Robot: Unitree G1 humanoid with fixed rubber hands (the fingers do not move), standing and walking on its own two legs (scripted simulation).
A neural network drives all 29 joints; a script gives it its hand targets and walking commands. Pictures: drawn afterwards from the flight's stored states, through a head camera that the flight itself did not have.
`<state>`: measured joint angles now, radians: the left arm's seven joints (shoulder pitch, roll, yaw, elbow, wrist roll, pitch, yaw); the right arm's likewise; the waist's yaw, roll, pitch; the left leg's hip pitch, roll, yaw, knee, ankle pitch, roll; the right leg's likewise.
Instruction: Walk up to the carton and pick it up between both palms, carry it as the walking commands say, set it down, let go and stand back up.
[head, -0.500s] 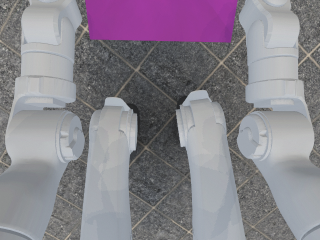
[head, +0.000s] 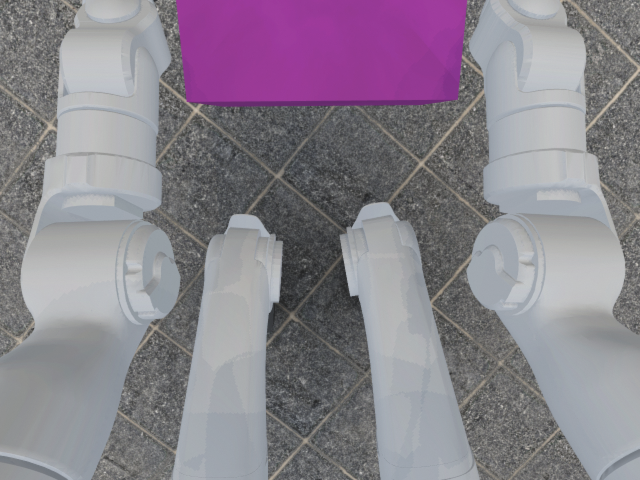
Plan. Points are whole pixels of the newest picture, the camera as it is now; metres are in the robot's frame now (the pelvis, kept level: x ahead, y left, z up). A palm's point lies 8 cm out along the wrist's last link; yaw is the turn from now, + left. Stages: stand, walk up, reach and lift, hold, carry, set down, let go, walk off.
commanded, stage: reach and lift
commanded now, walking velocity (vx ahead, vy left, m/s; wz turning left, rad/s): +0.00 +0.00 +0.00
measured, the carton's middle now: out of the picture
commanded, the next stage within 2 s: none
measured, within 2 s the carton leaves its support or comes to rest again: neither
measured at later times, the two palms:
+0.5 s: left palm (85, 3) +0.52 +0.14 -0.02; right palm out of the picture +0.52 -0.19 +0.00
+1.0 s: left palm out of the picture +0.51 +0.14 +0.08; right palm out of the picture +0.50 -0.20 +0.10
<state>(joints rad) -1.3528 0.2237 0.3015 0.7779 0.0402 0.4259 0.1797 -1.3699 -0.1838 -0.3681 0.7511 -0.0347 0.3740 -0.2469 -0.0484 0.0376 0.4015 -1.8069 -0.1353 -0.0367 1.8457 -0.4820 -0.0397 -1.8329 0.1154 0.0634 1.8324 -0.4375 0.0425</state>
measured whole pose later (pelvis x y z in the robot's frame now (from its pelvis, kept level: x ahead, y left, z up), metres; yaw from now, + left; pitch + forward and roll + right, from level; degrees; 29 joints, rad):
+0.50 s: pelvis +0.01 +0.00 +0.06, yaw -1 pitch +19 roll +2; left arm -1.13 0.19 0.24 0.63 -0.01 0.43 0.20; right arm -1.18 -0.14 -0.30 0.63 0.02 0.40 -0.27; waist -0.03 -0.01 0.43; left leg -1.51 -0.13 -0.06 1.68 -0.50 -0.04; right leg -1.55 0.14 0.09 1.67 -0.45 0.04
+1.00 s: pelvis +0.09 +0.00 +0.14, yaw +0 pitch +37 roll +0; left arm -0.74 0.03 0.28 0.81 0.12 0.33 0.17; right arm -0.77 0.00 -0.45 0.79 -0.15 0.28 -0.11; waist -0.07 0.01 -0.28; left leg -1.51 -0.13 -0.10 1.35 -0.47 -0.01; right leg -1.52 0.10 0.08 1.33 -0.45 0.03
